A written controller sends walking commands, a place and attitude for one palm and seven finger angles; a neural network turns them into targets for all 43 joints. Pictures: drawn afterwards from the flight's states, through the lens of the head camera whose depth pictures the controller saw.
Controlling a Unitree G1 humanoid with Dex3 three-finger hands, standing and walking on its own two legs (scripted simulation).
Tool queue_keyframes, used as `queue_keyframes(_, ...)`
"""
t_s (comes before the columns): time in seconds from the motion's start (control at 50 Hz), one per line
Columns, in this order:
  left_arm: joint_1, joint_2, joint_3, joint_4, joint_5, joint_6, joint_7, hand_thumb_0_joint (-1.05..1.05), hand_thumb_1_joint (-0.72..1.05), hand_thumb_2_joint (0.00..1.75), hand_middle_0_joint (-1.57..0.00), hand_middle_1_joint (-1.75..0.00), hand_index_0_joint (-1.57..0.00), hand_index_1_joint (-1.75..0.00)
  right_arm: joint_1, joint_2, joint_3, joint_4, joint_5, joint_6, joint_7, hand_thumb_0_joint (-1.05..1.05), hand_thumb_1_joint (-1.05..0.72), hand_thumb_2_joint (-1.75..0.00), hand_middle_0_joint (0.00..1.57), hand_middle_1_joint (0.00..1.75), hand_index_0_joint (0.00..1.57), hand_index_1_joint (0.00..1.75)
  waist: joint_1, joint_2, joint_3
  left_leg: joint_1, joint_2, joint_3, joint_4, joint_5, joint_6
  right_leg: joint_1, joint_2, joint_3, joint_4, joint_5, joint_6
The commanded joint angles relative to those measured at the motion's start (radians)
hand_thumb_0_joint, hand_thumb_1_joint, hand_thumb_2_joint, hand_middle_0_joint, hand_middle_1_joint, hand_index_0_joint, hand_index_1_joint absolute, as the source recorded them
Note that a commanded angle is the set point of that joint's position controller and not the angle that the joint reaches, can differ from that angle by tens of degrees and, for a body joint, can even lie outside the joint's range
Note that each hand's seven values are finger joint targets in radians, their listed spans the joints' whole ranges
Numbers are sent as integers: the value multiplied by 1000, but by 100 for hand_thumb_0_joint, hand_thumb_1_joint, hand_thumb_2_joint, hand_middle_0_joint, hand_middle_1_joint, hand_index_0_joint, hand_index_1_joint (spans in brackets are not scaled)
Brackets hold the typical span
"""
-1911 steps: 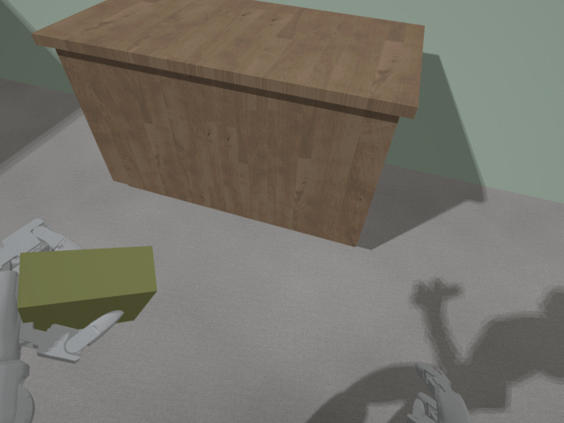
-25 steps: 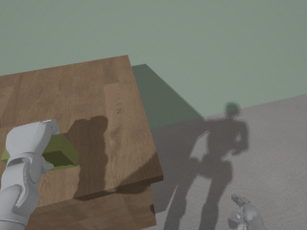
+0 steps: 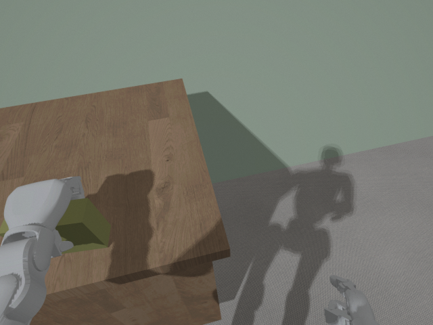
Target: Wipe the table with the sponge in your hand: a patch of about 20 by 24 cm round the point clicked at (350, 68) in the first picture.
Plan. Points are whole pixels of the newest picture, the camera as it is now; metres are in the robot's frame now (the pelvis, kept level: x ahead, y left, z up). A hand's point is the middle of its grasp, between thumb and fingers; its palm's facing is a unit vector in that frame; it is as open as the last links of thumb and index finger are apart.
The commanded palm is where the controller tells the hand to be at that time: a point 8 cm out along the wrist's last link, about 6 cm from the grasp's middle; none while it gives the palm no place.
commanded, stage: lift the sponge slowly off the table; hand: left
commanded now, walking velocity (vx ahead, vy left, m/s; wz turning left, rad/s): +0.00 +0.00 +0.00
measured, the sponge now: (65, 233) +0.23 +0.33 +0.04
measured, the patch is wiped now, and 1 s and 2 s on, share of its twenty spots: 0.95 0.95 0.95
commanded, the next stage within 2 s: bring the sponge back beside the body in 1.68 s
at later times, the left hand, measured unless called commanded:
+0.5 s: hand (48, 210) +0.24 +0.33 +0.12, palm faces +0.04 -0.02 -1.00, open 9.1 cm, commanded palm +0.21 +0.33 +0.18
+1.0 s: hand (39, 196) +0.24 +0.33 +0.15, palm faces +0.07 +0.00 -1.00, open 9.1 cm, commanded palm +0.21 +0.33 +0.21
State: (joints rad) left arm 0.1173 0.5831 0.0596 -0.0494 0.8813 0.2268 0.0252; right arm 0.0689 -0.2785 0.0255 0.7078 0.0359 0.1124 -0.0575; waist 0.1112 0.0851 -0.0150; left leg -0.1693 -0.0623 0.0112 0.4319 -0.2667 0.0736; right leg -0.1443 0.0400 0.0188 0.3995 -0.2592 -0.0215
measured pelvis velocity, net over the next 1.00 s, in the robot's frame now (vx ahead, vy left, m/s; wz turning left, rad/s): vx -0.02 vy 0.00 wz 0.03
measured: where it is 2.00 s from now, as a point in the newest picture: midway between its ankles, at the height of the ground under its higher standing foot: outside the picture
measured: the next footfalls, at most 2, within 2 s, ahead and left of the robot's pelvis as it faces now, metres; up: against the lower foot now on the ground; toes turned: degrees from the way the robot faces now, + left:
none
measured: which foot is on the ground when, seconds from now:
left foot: down 0.00-1.00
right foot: down 0.00-1.00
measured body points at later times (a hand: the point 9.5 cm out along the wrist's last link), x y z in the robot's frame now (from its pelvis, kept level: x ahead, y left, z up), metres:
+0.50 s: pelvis -0.01 +0.00 +0.00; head +0.00 -0.02 +0.45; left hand +0.23 +0.33 +0.17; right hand +0.22 -0.20 -0.10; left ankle -0.02 +0.07 -0.74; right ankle -0.03 -0.11 -0.74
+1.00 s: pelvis -0.02 +0.00 +0.00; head -0.02 -0.03 +0.45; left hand +0.23 +0.33 +0.20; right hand +0.21 -0.20 -0.10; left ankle -0.02 +0.07 -0.74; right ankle -0.03 -0.11 -0.74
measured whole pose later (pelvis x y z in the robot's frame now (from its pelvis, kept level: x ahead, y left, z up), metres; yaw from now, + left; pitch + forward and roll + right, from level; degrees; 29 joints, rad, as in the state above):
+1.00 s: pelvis -0.02 +0.00 +0.00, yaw +2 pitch -2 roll -1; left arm -0.09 0.65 0.03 -0.03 0.85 0.25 -0.08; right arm 0.04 -0.28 0.06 0.70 0.05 0.11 -0.07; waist 0.12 0.10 0.02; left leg -0.13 -0.07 -0.02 0.37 -0.20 0.08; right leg -0.09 0.03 -0.01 0.33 -0.20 -0.02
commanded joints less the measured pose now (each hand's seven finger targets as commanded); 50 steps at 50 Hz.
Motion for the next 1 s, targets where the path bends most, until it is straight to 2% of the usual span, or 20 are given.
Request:
queue_keyframes(0.0, -168, 260, 159, -136, 4, 18, 26, 0, 10, 130, -120, -160, -120, -160, -168, -119, -36, -149, -6, -41, -14, 0, -90, -90, 20, 30, 20, 30, 10, -38, -167, 21, 28, -52, -38, 410, -42, 105, 4, 18, -14, 328, -38)
queue_keyframes(0.06, -243, 271, 148, -183, 13, 20, 19, 0, 10, 130, -120, -160, -120, -160, -187, -121, -34, -158, -5, -35, -19, 0, -90, -90, 20, 30, 20, 30, 9, -3, -191, 41, 28, -56, -47, 409, -42, 107, 4, 23, -23, 303, -41)
queue_keyframes(0.12, -276, 261, 128, -173, 19, 20, 17, 0, 10, 130, -120, -160, -120, -160, -177, -119, -33, -150, -7, -39, -25, 0, -90, -90, 20, 30, 20, 30, -2, -16, -201, 59, 26, -55, -43, 412, -41, 100, 4, 11, -29, 309, -39)
queue_keyframes(0.14, -279, 290, 151, -159, 24, 19, 17, 0, 10, 130, -120, -160, -120, -160, -174, -120, -34, -147, -8, -39, -26, 0, -90, -90, 20, 30, 20, 30, 2, -22, -199, 57, 27, -57, -45, 413, -42, 104, 5, 12, -31, 307, -40)
queue_keyframes(0.16, -313, 281, 135, -185, 21, 18, 10, 0, 10, 130, -120, -160, -120, -160, -192, -120, -28, -158, -7, -37, -29, 0, -90, -90, 20, 30, 20, 30, 2, 13, -207, 62, 25, -58, -51, 408, -42, 109, 4, 22, -35, 298, -44)
queue_keyframes(0.24, -361, 286, 126, -187, 29, 3, 6, 0, 10, 130, -120, -160, -120, -160, -184, -115, -27, -151, -9, -40, -33, 0, -90, -90, 20, 30, 20, 30, -3, 5, -219, 78, 24, -59, -54, 413, -44, 112, 5, 5, -40, 298, -42)
queue_keyframes(0.26, -357, 321, 161, -209, 24, 0, 5, 0, 10, 130, -120, -160, -120, -160, -195, -115, -26, -160, -9, -42, -34, 0, -90, -90, 20, 30, 20, 30, 7, 47, -236, 84, 27, -61, -57, 422, -44, 126, 5, 19, -40, 295, -47)
queue_keyframes(0.34, -353, 318, 160, -181, 25, -6, 5, 0, 10, 130, -120, -160, -120, -160, -180, -113, -27, -147, -10, -40, -33, 0, -90, -90, 20, 30, 20, 30, 4, 11, -226, 83, 25, -61, -60, 440, -51, 130, 6, 2, -42, 316, -43)
queue_keyframes(0.4, -345, 300, 152, -225, 11, -1, 3, 0, 10, 130, -120, -160, -120, -160, -194, -108, -24, -161, -8, -44, -25, 0, -90, -90, 20, 30, 20, 30, 15, 37, -234, 93, 29, -70, -68, 456, -59, 142, 5, 1, -42, 311, -45)
queue_keyframes(0.48, -340, 319, 163, -167, 4, 31, -13, 0, 10, 130, -120, -160, -120, -160, -198, -119, -18, -154, -3, -30, -20, 0, -90, -90, 20, 30, 20, 30, 7, -15, -201, 64, 34, -63, -86, 397, -56, 136, 0, 1, -54, 277, -42)
queue_keyframes(0.56, -341, 325, 163, -210, -8, 45, -32, 0, 10, 130, -120, -160, -120, -160, -215, -122, -16, -173, 0, -30, -16, 0, -90, -90, 20, 30, 20, 30, 15, 7, -214, 72, 35, -69, -92, 394, -54, 150, -1, 8, -58, 268, -45)
queue_keyframes(0.58, -355, 296, 131, -188, -8, 48, -38, 0, 10, 130, -120, -160, -120, -160, -210, -116, -11, -166, 1, -32, -18, 0, -90, -90, 20, 30, 20, 30, 2, -5, -187, 67, 36, -68, -96, 372, -53, 134, -2, -5, -61, 249, -41)
queue_keyframes(0.64, -392, 326, 142, -181, -3, 40, -50, 0, 10, 130, -120, -160, -120, -160, -207, -122, -12, -161, 2, -34, -22, 0, -90, -90, 20, 30, 20, 30, -2, -20, -181, 67, 35, -71, -103, 335, -48, 124, -1, -5, -73, 218, -39)
queue_keyframes(0.68, -449, 333, 135, -180, -1, 32, -54, 0, 10, 130, -120, -160, -120, -160, -209, -119, -6, -161, 4, -42, -28, 0, -90, -90, 20, 30, 20, 30, -12, -5, -162, 64, 37, -72, -109, 300, -45, 109, -1, -5, -81, 181, -41)
queue_keyframes(0.76, -502, 369, 158, -206, 6, 3, -53, 0, 10, 130, -120, -160, -120, -160, -209, -119, -7, -164, 1, -52, -32, 0, -90, -90, 20, 30, 20, 30, 1, 54, -212, 83, 33, -78, -106, 319, -49, 132, 0, 5, -81, 187, -48)
queue_keyframes(0.8, -514, 343, 137, -193, 3, -9, -50, 0, 10, 130, -120, -160, -120, -160, -201, -111, -8, -158, 1, -59, -31, 0, -90, -90, 20, 30, 20, 30, -2, 50, -199, 84, 32, -82, -113, 306, -53, 124, 2, -9, -84, 173, -46)
queue_keyframes(0.84, -513, 363, 157, -193, 2, -12, -45, 0, 10, 130, -120, -160, -120, -160, -200, -113, -11, -157, -1, -60, -28, 0, -90, -90, 20, 30, 20, 30, 7, 49, -220, 88, 30, -84, -109, 327, -56, 139, 0, -2, -81, 196, -48)
queue_keyframes(0.86, -511, 374, 170, -201, -3, -4, -47, 0, 10, 130, -120, -160, -120, -160, -208, -115, -9, -167, 0, -57, -25, 0, -90, -90, 20, 30, 20, 30, 14, 66, -226, 80, 32, -87, -109, 338, -58, 149, -1, 7, -78, 200, -54)
queue_keyframes(0.92, -495, 355, 155, -148, -11, 23, -55, 0, 10, 130, -120, -160, -120, -160, -206, -116, -7, -159, 4, -47, -19, 0, -90, -90, 20, 30, 20, 30, 9, 7, -195, 62, 33, -76, -115, 314, -55, 140, -5, -2, -84, 197, -44)
queue_keyframes(0.98, -513, 363, 152, -120, -10, 57, -69, 0, 10, 130, -120, -160, -120, -160, -218, -119, -1, -163, 9, -39, -14, 0, -90, -90, 20, 30, 20, 30, 10, 4, -184, 46, 37, -74, -123, 299, -57, 138, -6, 0, -84, 179, -46)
